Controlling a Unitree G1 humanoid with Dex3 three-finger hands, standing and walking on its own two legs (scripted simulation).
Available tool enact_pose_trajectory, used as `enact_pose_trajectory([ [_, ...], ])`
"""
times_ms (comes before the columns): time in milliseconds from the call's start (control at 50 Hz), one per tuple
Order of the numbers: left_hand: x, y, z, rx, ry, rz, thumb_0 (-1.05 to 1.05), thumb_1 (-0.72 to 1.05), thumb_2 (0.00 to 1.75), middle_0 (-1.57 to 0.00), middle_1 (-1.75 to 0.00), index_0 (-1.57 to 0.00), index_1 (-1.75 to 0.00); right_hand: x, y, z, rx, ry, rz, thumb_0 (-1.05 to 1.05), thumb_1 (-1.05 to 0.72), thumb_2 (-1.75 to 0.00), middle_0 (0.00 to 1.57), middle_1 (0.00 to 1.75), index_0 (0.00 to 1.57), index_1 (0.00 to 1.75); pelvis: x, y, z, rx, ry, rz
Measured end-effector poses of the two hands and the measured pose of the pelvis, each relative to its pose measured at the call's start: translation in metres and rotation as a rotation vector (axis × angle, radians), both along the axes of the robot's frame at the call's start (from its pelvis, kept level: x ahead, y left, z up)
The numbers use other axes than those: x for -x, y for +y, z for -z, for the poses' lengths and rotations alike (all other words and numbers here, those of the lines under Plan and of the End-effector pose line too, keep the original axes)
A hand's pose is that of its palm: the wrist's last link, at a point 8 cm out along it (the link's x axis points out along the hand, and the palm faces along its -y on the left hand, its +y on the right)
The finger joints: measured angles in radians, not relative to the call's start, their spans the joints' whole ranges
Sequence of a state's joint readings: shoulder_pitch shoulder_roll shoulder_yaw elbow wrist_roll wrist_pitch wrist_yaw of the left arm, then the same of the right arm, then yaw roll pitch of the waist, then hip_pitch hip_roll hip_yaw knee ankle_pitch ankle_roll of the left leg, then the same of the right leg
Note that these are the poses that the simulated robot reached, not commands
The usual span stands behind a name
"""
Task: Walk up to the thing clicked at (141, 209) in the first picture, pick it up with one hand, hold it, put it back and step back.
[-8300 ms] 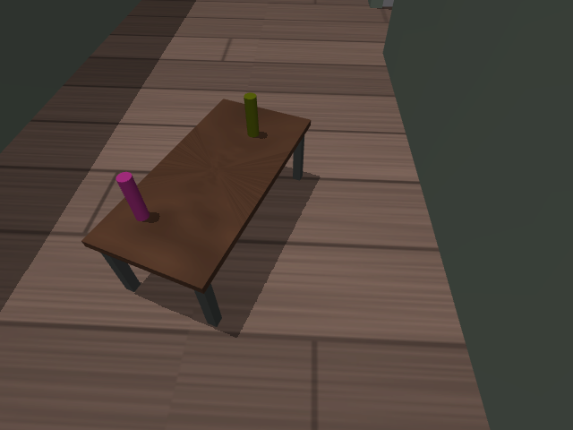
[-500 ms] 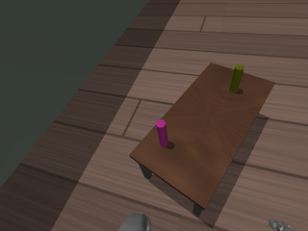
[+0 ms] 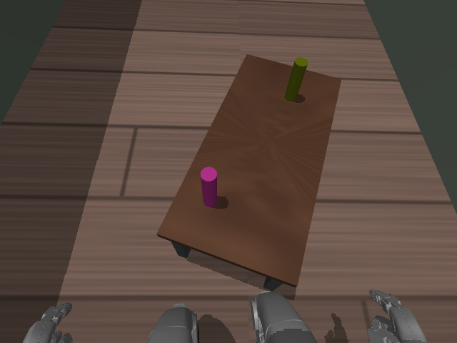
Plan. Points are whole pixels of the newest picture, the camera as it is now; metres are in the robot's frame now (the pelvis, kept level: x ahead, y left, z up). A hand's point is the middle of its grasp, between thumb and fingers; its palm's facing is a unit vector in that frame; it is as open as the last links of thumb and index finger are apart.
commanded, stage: walk up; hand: left
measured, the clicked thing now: (209, 188) +0.52 +0.06 -0.32
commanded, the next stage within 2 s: stand in 2.00 s
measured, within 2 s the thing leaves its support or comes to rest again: neither
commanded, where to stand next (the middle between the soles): +0.01 -0.04 m, yaw -13 degrees
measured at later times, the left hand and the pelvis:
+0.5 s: hand out of the picture +0.08 +0.22 -0.13, palm faces -0.25 -0.87 -0.43, open 7.4 cm; pelvis -0.06 -0.03 +0.00, yaw -13 degrees
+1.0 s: hand out of the picture +0.06 +0.20 -0.13, palm faces -0.24 -0.90 -0.37, open 7.4 cm; pelvis -0.07 -0.03 +0.01, yaw -14 degrees
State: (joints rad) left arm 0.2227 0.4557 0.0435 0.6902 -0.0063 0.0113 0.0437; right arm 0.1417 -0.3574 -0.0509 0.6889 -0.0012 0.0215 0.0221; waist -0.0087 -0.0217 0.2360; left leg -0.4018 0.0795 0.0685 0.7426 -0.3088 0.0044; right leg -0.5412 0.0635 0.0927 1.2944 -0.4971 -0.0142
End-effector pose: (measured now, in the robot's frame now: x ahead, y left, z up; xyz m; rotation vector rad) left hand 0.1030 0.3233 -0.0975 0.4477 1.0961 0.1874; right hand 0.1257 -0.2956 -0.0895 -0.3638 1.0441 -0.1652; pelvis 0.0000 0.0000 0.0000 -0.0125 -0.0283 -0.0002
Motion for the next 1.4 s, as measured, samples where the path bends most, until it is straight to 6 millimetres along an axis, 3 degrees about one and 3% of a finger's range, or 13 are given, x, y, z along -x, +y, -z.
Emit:
enact_pose_trajectory([
  [120, -0.035, -0.014, 0.0, 0.033, -0.032, 0.121, 0.01, 0.9, 0.89, -0.2, -0.3, -0.21, -0.3, 0.057, -0.019, 0.0, 0.056, 0.015, 0.093, 0.01, -0.9, -0.9, 0.21, 0.3, 0.2, 0.3, 0.01, 0.007, 0.005, -0.013, -0.005, 0.086],
  [220, -0.044, -0.028, 0.001, 0.017, -0.038, 0.186, 0.01, 0.9, 0.89, -0.2, -0.3, -0.21, -0.3, 0.114, -0.049, 0.007, 0.095, 0.049, 0.166, 0.01, -0.9, -0.9, 0.21, 0.3, 0.2, 0.3, 0.029, -0.006, 0.015, -0.015, -0.003, 0.147],
  [280, -0.035, -0.04, 0.0, 0.006, -0.047, 0.197, 0.01, 0.9, 0.89, -0.2, -0.3, -0.21, -0.3, 0.144, -0.069, 0.018, 0.102, 0.078, 0.206, 0.01, -0.9, -0.9, 0.21, 0.3, 0.2, 0.3, 0.041, -0.017, 0.021, 0.015, -0.013, 0.163],
  [340, -0.016, -0.051, -0.005, 0.004, -0.035, 0.209, 0.01, 0.9, 0.89, -0.2, -0.3, -0.21, -0.3, 0.168, -0.077, 0.022, 0.097, 0.114, 0.256, 0.01, -0.91, -0.9, 0.2, 0.3, 0.2, 0.3, 0.049, -0.024, 0.018, -0.012, -0.018, 0.186],
  [520, 0.021, -0.061, -0.008, 0.018, 0.008, 0.201, 0.01, 0.9, 0.89, -0.2, -0.3, -0.21, -0.3, 0.206, -0.062, 0.02, 0.041, 0.142, 0.275, 0.01, -0.91, -0.9, 0.2, 0.3, 0.2, 0.3, 0.066, -0.025, 0.004, -0.023, -0.003, 0.231],
  [640, 0.031, -0.055, 0.008, 0.061, 0.02, 0.169, 0.01, 0.9, 0.89, -0.2, -0.3, -0.21, -0.3, 0.219, -0.04, 0.016, 0.03, 0.135, 0.269, 0.01, -0.91, -0.9, 0.2, 0.3, 0.2, 0.3, 0.072, -0.018, 0.005, -0.052, -0.025, 0.236],
  [720, 0.036, -0.061, 0.007, 0.084, 0.046, 0.175, 0.01, 0.9, 0.89, -0.2, -0.3, -0.21, -0.3, 0.224, -0.033, 0.008, 0.013, 0.112, 0.274, 0.01, -0.91, -0.9, 0.21, 0.3, 0.2, 0.3, 0.071, -0.019, -0.004, -0.015, -0.028, 0.24],
  [940, 0.044, -0.072, -0.002, 0.064, 0.061, 0.155, 0.01, 0.9, 0.89, -0.2, -0.3, -0.21, -0.3, 0.203, -0.056, 0.01, -0.012, 0.08, 0.286, 0.01, -0.91, -0.9, 0.2, 0.3, 0.2, 0.3, 0.071, -0.034, -0.009, -0.014, -0.026, 0.249],
  [1160, 0.01, -0.087, -0.014, 0.075, 0.032, 0.167, 0.01, 0.9, 0.89, -0.2, -0.3, -0.21, -0.3, 0.191, -0.047, 0.011, -0.056, 0.106, 0.299, 0.01, -0.91, -0.9, 0.2, 0.3, 0.2, 0.3, 0.063, -0.034, -0.019, -0.024, -0.021, 0.25],
  [1400, -0.02, -0.098, -0.017, 0.113, 0.015, 0.189, 0.01, 0.9, 0.89, -0.2, -0.3, -0.21, -0.3, 0.195, -0.038, 0.003, -0.057, 0.144, 0.339, 0.01, -0.91, -0.9, 0.2, 0.3, 0.2, 0.3, 0.057, -0.028, -0.028, -0.017, -0.027, 0.257],
])
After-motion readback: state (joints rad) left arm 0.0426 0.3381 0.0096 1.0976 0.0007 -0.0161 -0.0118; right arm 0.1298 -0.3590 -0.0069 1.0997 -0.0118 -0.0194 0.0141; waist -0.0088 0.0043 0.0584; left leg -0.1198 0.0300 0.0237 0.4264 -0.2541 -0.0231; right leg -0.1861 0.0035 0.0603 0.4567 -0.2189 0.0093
